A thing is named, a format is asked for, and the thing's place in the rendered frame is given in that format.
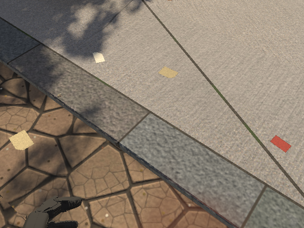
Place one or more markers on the left robot hand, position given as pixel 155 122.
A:
pixel 50 209

